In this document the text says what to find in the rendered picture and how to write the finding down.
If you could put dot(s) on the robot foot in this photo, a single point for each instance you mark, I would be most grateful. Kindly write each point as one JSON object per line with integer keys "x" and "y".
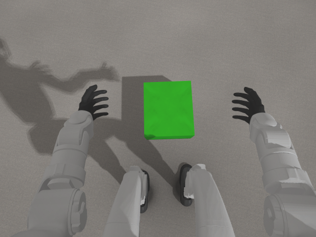
{"x": 183, "y": 173}
{"x": 143, "y": 207}

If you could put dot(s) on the right robot hand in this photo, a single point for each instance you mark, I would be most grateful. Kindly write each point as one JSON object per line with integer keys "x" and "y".
{"x": 254, "y": 104}

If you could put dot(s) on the robot right foot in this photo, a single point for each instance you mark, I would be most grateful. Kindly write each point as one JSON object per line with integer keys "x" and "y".
{"x": 183, "y": 173}

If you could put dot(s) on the robot left foot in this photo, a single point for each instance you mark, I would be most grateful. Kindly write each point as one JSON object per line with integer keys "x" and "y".
{"x": 143, "y": 207}

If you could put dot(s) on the robot left forearm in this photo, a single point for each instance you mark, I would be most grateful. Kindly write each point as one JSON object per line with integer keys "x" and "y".
{"x": 66, "y": 169}

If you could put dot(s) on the robot right upper arm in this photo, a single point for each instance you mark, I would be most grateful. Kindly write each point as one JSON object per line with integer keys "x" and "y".
{"x": 287, "y": 215}

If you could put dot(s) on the left robot hand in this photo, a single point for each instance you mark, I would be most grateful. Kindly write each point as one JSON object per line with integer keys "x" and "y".
{"x": 87, "y": 101}

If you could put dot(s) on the robot right forearm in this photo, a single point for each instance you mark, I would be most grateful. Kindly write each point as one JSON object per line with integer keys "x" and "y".
{"x": 282, "y": 173}

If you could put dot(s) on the robot left upper arm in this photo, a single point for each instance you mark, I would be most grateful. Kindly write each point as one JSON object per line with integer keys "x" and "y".
{"x": 56, "y": 213}

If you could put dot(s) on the carton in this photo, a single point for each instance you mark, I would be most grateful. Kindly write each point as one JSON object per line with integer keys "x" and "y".
{"x": 168, "y": 110}

